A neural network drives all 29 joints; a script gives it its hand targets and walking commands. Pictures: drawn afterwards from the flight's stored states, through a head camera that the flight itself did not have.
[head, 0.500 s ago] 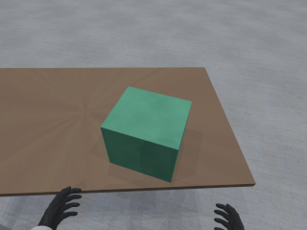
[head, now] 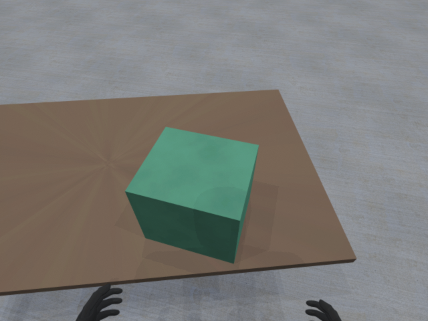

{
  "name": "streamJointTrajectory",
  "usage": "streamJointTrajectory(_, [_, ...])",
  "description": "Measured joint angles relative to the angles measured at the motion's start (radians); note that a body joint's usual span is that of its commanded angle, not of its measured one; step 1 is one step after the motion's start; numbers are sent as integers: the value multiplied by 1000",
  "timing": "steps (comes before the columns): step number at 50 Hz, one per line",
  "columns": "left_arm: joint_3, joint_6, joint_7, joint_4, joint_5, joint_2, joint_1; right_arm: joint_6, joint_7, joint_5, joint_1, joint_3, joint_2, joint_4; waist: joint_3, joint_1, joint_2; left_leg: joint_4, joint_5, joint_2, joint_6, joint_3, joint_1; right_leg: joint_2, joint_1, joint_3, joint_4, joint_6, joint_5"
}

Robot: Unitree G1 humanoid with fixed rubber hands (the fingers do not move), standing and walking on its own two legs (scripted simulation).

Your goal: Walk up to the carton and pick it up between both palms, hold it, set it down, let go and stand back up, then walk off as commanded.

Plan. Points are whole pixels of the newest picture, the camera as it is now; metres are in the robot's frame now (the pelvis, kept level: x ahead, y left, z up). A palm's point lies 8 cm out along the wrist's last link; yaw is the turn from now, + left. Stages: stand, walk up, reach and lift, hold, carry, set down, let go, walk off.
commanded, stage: set down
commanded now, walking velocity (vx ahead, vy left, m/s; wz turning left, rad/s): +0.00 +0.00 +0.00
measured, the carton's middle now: (199, 194) +0.39 +0.07 +0.00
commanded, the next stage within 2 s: let go in 1.30 s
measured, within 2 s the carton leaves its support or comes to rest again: neither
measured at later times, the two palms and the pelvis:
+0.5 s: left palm out of the picture +0.13 +0.22 -0.08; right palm out of the picture +0.12 -0.23 -0.09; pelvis -0.03 -0.01 +0.00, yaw +0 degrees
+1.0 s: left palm out of the picture +0.12 +0.22 -0.09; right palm out of the picture +0.11 -0.25 -0.09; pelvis -0.04 -0.01 +0.00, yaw -1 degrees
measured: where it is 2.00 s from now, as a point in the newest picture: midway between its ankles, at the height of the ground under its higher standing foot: outside the picture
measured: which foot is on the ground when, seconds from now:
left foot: down 0.00-1.00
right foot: down 0.00-1.00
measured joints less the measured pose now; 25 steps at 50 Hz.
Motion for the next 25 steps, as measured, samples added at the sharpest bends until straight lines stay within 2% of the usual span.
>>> streamJointTrajectory(6, [-15,-9,19,61,26,-31,-34,-27,22,-27,-43,-10,-31,57,5,-19,-7,-8,9,-1,-2,1,-3,-2,-14,-1,14,-1,-2])
streamJointTrajectory(11, [3,-12,33,104,53,-42,-68,-43,36,-32,-76,-1,-54,124,-3,-15,-21,-12,17,1,-7,1,-8,0,-27,-1,26,-5,-3])
streamJointTrajectory(18, [5,11,44,145,60,-32,-97,-41,45,-35,-116,-2,-56,184,-14,-29,-30,-7,26,3,-11,-5,-16,2,-39,-9,44,-10,-3])
streamJointTrajectory(25, [-13,40,58,175,61,-48,-131,-9,61,-40,-149,-11,-61,214,-6,-34,-12,-2,39,4,-8,0,-23,1,-54,-6,61,-10,6])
